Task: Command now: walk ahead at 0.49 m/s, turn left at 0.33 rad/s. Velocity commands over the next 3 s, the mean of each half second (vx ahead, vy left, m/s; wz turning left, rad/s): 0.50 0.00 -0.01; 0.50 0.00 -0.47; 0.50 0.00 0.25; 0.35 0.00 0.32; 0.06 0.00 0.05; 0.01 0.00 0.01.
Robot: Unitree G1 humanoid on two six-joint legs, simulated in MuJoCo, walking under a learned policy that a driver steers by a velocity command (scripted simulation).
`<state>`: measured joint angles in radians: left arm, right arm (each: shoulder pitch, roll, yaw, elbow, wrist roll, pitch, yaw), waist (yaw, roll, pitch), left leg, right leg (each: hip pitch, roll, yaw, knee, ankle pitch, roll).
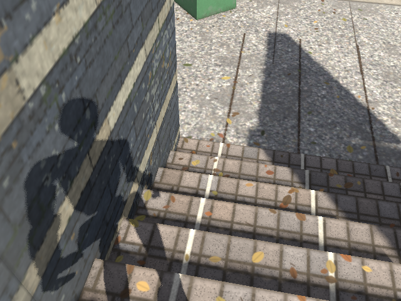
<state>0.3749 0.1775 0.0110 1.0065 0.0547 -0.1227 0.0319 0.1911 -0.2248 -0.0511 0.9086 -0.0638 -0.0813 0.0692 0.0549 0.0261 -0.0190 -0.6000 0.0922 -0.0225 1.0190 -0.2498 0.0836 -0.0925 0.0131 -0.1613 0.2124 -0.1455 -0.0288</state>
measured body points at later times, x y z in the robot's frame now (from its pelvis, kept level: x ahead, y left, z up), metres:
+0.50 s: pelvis +0.22 +0.07 -0.01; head +0.24 +0.07 +0.44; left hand +0.35 +0.29 -0.14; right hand +0.15 -0.15 -0.15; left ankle +0.20 +0.15 -0.75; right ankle +0.28 -0.10 -0.67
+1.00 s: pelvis +0.48 -0.06 -0.17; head +0.49 -0.07 +0.28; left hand +0.63 +0.14 -0.31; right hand +0.29 -0.22 -0.31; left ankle +0.30 +0.15 -0.65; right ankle +0.48 -0.15 -0.91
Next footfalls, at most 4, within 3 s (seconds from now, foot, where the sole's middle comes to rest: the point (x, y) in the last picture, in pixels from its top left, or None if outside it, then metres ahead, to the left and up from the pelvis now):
0.22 left None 0.24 0.15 -0.79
0.90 right None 0.52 -0.17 -0.94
1.40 left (219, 253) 0.85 -0.01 -1.10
1.84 right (261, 226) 1.10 -0.23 -1.25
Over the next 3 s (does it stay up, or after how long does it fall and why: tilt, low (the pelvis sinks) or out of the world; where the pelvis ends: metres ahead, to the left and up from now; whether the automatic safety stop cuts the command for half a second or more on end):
stays up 1.09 -0.12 -0.48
